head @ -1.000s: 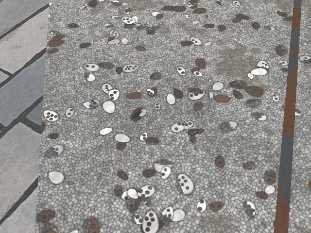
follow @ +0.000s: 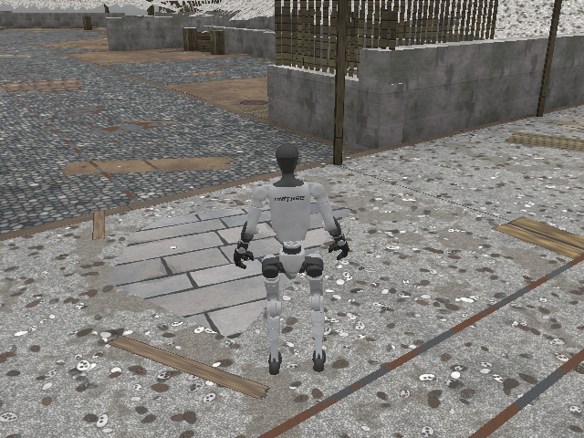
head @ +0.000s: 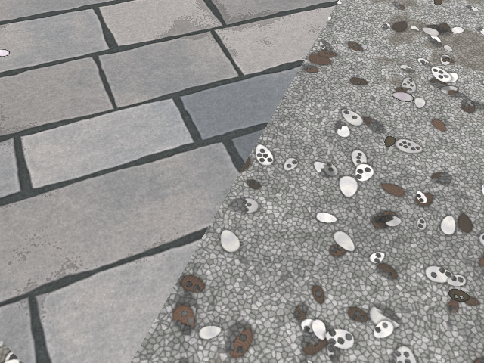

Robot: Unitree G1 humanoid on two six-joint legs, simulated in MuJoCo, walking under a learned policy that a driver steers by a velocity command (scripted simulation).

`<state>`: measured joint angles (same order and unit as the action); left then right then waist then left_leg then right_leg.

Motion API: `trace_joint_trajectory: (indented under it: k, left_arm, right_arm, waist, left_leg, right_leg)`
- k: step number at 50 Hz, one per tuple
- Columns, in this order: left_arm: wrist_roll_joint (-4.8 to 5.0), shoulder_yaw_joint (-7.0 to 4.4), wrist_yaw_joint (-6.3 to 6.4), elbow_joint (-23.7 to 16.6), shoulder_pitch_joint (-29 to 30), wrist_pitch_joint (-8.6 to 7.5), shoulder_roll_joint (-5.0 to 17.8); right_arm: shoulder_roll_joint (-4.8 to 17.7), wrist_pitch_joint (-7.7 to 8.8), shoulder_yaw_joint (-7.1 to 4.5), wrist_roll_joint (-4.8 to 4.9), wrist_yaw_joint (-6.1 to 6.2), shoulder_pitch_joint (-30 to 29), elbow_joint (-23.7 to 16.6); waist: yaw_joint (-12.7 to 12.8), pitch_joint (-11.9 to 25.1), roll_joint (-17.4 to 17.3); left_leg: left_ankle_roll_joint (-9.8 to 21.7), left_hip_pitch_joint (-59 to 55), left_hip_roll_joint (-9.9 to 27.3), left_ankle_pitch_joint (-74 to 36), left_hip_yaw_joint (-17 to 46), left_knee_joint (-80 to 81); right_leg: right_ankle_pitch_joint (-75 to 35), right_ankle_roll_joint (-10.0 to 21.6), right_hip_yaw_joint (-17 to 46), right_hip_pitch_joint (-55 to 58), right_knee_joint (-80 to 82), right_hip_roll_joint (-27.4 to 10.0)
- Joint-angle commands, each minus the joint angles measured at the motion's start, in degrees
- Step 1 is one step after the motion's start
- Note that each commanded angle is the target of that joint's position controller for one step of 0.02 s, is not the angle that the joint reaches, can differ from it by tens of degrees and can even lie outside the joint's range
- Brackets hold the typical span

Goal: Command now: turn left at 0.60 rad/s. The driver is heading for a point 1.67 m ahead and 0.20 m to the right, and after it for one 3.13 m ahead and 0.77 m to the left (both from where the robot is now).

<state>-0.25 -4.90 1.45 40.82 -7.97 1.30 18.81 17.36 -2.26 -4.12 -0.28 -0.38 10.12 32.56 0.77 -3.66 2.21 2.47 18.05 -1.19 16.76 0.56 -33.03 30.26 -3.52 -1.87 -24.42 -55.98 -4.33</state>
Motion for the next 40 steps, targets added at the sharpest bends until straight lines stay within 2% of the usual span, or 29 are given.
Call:
trace_joint_trajectory:
  k: [1, 2, 5, 9, 15, 17, 18, 19, 20, 21, 22, 23, 24, 25, 27, 33, 40]
  left_arm:
    - [-0.17, -1.70, 1.02, -5.3, 3.8, -0.90, 6.2]
    - [-0.55, -1.85, 1.15, -5.1, 2.9, -0.79, 6.4]
    - [-0.03, -1.48, 0.65, -4.3, 0.9, -1.00, 4.8]
    - [0.16, -0.63, 0.39, -4.4, 2.2, -0.89, 3.2]
    - [0.72, -0.28, -0.51, -5.1, 2.6, -1.39, 3.3]
    - [0.77, -0.09, -0.97, -4.9, 1.1, -1.86, 2.6]
    - [0.53, 0.15, -1.27, -4.3, -0.7, -2.21, 1.7]
    - [-0.36, 0.31, -1.39, -4.3, -1.5, -2.57, 1.9]
    - [-1.35, -0.13, -1.13, -5.0, -2.4, -2.73, 5.4]
    - [-1.77, -0.12, -1.16, -4.5, 0.7, -2.66, 7.0]
    - [-1.34, 0.87, -1.30, -5.3, 3.2, -2.86, 3.1]
    - [-1.16, 1.27, -1.45, -5.3, 3.6, -3.05, 2.1]
    - [-1.03, 1.12, -1.46, -5.0, 2.6, -3.19, 2.8]
    - [-0.77, 1.19, -1.45, -4.8, 2.1, -3.48, 3.0]
    - [-0.85, 1.47, -1.23, -4.8, 1.3, -3.76, 2.9]
    - [-0.50, 2.02, -0.92, -5.0, -1.0, -3.39, 1.9]
    - [-0.41, 2.46, -1.31, -4.4, -1.5, -3.36, 1.1]
  right_arm:
    - [10.0, 2.29, -2.93, 0.53, 0.71, 0.3, -3.1]
    - [9.4, 2.05, -2.48, 1.17, 1.05, -1.5, -3.2]
    - [9.0, 1.73, -2.02, 0.52, 1.86, -1.6, -3.1]
    - [8.9, 1.40, -1.89, 0.38, 2.33, -1.1, -2.2]
    - [8.7, 0.88, -1.23, -0.10, 1.43, -1.7, -0.8]
    - [7.5, 0.83, -0.62, 0.27, 1.25, -2.9, -0.4]
    - [6.4, 0.82, -0.16, 0.61, 1.26, -3.8, -0.1]
    - [5.0, 1.08, 0.34, 0.55, 1.28, -2.4, 0.6]
    - [3.4, 1.52, 0.79, -0.60, 1.35, 0.0, 0.9]
    - [3.3, 1.86, 0.53, -0.48, 1.30, 3.5, 1.6]
    - [5.0, 1.82, 0.33, -1.26, 1.54, 2.1, 2.0]
    - [5.7, 1.68, -0.06, -1.08, 1.60, 0.1, 2.1]
    - [4.9, 1.34, 0.03, -1.13, 1.73, -1.4, 2.4]
    - [4.5, 0.89, 0.06, -1.23, 1.67, -2.0, 2.1]
    - [3.8, 0.82, 0.15, -0.63, 1.36, -0.8, 3.1]
    - [2.9, 1.64, 0.07, -0.47, 1.51, 0.2, 5.5]
    - [2.8, 1.70, -0.05, -0.38, 2.16, 1.7, 7.6]
  waist:
    - [-1.8, 7.5, -8.8]
    - [-0.8, 7.1, -9.5]
    - [-0.1, 9.4, -9.9]
    - [-1.4, 9.3, -10.2]
    - [-2.8, 7.3, -11.2]
    - [-1.4, 7.3, -10.6]
    - [0.2, 7.4, -10.0]
    - [0.5, 7.8, -8.0]
    - [-1.1, 9.3, -1.3]
    - [-5.5, 8.4, 8.2]
    - [-4.4, 7.9, 8.3]
    - [-3.5, 6.7, 7.2]
    - [-2.5, 6.4, 6.3]
    - [-2.0, 5.4, 6.1]
    - [-1.8, 4.0, 3.6]
    - [-0.4, 4.5, -2.1]
    - [-0.6, 4.6, -3.2]
  left_leg:
    - [11.3, -14.1, 15.3, -25.7, 19.4, 12.7]
    - [10.5, -12.4, 14.0, -27.3, 18.2, 12.7]
    - [10.6, -11.7, 11.9, -28.7, 17.0, 12.6]
    - [10.5, -12.1, 11.4, -22.9, 18.0, 12.2]
    - [11.1, -7.0, 11.7, -18.1, 22.0, 10.9]
    - [10.2, -6.5, 10.8, -19.3, 22.8, 9.4]
    - [8.8, -5.2, 9.5, -18.7, 22.1, 8.4]
    - [6.0, -3.1, 7.7, -15.4, 21.4, 7.9]
    - [2.2, -0.1, 3.9, -7.5, 17.3, 2.6]
    - [-0.9, -0.1, -1.5, 3.7, 10.1, 1.3]
    - [-3.1, -4.1, 0.2, 3.8, 8.9, 2.4]
    - [-3.4, -5.2, 0.3, 0.3, 8.8, 3.8]
    - [-3.3, -6.1, 0.2, -2.7, 8.5, 4.5]
    - [-3.0, -6.4, 0.5, -4.7, 9.0, 5.2]
    - [-1.9, -5.8, 0.9, -6.5, 9.6, 6.2]
    - [-2.0, -5.0, 1.5, -10.5, 10.7, 7.1]
    - [-2.3, -6.5, 1.9, -12.8, 11.1, 7.1]
  right_leg:
    - [-2.6, 0.0, 5.8, -15.0, -11.4, 0.8]
    - [-5.7, -0.5, 5.7, -13.6, -10.8, 1.3]
    - [-10.3, -1.5, 5.2, -10.0, -8.6, 3.3]
    - [-11.3, -2.2, 5.3, -7.2, 2.6, 3.5]
    - [-7.8, -0.6, 4.4, 2.0, 13.7, 3.7]
    - [-10.5, 0.3, 4.0, 6.1, 21.2, 3.9]
    - [-16.4, 1.1, 3.4, 10.6, 29.1, 4.1]
    - [-25.1, 2.2, 5.0, 16.0, 34.7, 2.5]
    - [-37.3, 4.6, 11.6, 20.9, 35.0, -5.1]
    - [-39.7, 11.2, 16.5, 16.4, 34.3, -9.7]
    - [-32.6, 13.9, 18.0, 12.0, 36.4, -10.3]
    - [-26.3, 11.9, 15.7, 11.6, 36.5, -7.3]
    - [-21.9, 9.5, 13.7, 11.4, 36.0, -4.8]
    - [-19.1, 8.2, 12.7, 10.6, 35.9, -3.9]
    - [-17.2, 6.3, 9.9, 10.5, 34.8, -1.9]
    - [-19.7, 6.3, 7.7, 13.0, 31.9, 0.0]
    - [-21.5, 6.1, 6.7, 12.9, 31.4, 1.0]
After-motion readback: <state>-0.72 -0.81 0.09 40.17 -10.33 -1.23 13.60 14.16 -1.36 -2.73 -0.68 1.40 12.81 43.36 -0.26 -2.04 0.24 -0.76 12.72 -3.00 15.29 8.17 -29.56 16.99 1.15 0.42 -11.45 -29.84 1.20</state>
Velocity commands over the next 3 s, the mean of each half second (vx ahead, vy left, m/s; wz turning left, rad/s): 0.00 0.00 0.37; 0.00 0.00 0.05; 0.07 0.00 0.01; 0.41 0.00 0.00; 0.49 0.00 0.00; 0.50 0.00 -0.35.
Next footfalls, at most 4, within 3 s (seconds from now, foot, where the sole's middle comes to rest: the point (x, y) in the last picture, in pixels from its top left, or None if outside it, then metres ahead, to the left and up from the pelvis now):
0.38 right None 0.07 -0.13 -0.77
1.66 left None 0.14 0.14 -0.77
2.16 right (247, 326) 0.54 -0.02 -0.77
2.70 left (156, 241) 0.79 0.26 -0.77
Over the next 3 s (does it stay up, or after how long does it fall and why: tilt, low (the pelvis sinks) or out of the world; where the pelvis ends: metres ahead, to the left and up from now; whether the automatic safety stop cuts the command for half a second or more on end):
stays up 0.78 0.16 0.01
